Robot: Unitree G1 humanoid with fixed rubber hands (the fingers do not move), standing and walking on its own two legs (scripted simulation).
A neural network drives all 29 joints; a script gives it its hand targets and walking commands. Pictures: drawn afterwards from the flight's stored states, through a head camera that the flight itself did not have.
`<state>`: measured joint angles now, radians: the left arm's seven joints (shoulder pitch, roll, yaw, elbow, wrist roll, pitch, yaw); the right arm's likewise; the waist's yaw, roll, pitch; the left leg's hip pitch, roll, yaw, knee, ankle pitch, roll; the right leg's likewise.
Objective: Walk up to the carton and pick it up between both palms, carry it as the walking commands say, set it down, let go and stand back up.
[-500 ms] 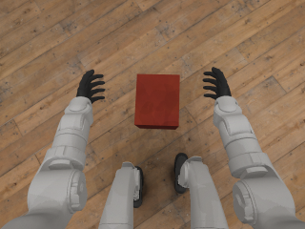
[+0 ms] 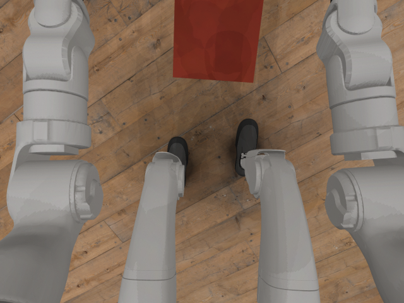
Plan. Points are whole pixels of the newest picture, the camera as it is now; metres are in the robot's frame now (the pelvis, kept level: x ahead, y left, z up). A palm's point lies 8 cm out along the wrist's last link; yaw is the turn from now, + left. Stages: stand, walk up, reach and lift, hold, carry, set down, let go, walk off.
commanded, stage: reach and lift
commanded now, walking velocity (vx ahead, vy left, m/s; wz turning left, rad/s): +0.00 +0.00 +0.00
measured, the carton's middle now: (216, 33) +0.53 +0.00 -0.54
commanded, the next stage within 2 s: none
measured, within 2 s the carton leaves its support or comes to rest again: neither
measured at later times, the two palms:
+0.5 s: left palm (121, 8) +0.53 +0.17 -0.29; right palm (321, 14) +0.53 -0.18 -0.30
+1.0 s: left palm (142, 30) +0.52 +0.17 -0.42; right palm (302, 22) +0.53 -0.18 -0.41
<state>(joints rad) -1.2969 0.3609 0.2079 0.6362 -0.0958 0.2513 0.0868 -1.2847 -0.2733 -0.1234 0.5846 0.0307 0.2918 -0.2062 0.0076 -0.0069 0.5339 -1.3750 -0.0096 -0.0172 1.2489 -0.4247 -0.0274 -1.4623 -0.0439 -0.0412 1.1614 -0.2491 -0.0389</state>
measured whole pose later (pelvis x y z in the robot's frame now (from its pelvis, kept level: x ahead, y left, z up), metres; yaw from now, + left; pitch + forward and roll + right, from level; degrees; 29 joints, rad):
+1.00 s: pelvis -0.03 +0.01 -0.25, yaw -1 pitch +31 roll +1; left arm -1.51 0.38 0.06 1.11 -0.22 0.14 0.13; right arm -1.57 -0.36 -0.17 1.08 0.14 0.14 -0.19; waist 0.01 -0.01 0.52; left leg -2.05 0.00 -0.02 2.19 -0.67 -0.04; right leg -2.19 -0.04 -0.02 2.04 -0.38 -0.05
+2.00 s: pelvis -0.02 +0.01 -0.28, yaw -1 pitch +33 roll +1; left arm -1.55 0.34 -0.04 1.12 -0.24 0.06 0.11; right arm -1.66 -0.35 -0.09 1.25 0.20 0.04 -0.14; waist 0.01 -0.04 0.52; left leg -2.17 -0.01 -0.02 2.30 -0.71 -0.04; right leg -2.33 -0.04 -0.02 2.16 -0.41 -0.05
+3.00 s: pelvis -0.02 +0.01 -0.29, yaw +0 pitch +31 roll +1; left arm -1.51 0.32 -0.04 0.96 -0.24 0.27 0.13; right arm -1.64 -0.36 -0.10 1.10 0.20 0.17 -0.17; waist 0.01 -0.04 0.53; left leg -2.17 -0.05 -0.02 2.33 -0.69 -0.04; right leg -2.31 -0.05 0.00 2.19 -0.41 -0.03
